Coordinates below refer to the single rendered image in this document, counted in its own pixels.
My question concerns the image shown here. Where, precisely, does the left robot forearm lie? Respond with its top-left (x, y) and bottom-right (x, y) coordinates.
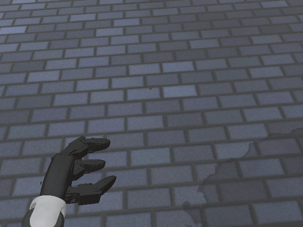
top-left (21, 195), bottom-right (66, 227)

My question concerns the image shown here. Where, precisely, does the robot left hand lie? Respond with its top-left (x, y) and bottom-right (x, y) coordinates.
top-left (40, 136), bottom-right (116, 205)

